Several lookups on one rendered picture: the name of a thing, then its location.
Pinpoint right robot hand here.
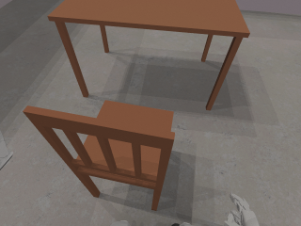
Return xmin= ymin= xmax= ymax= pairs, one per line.
xmin=224 ymin=193 xmax=260 ymax=226

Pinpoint chair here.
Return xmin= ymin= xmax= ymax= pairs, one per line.
xmin=23 ymin=100 xmax=175 ymax=211

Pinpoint table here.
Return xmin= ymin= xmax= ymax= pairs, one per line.
xmin=47 ymin=0 xmax=250 ymax=111

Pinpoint left robot hand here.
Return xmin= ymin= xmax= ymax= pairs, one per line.
xmin=0 ymin=130 xmax=13 ymax=170

